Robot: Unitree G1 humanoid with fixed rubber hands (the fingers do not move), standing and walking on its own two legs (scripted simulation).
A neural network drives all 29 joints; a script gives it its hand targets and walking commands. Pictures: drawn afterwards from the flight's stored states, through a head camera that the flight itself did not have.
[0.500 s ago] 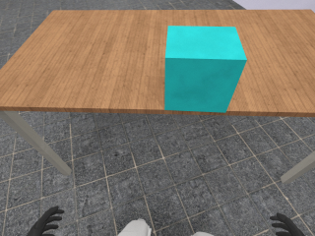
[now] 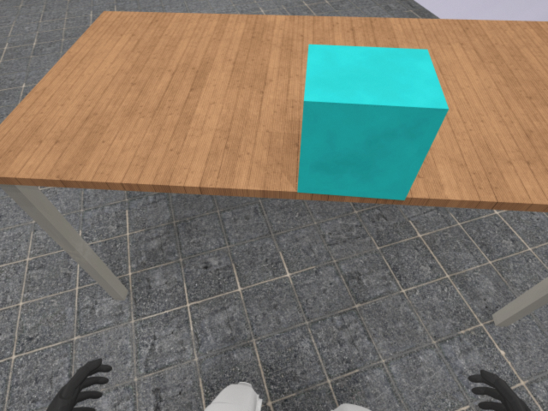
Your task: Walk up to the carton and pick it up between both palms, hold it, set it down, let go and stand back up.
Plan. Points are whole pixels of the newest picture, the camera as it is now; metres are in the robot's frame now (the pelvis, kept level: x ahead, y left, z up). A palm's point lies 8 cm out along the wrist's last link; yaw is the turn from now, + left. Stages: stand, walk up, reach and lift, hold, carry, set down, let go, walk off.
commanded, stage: walk up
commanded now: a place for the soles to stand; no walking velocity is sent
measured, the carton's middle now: (358, 125) +0.57 -0.10 +0.09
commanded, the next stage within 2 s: none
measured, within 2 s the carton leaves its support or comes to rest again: neither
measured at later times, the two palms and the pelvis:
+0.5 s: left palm out of the picture +0.10 +0.33 -0.06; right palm out of the picture +0.15 -0.30 -0.06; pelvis +0.00 +0.00 +0.00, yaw +1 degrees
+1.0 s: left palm out of the picture +0.12 +0.29 -0.06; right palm out of the picture +0.06 -0.36 -0.05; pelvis +0.00 -0.03 +0.01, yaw +1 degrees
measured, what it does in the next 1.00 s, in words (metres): stands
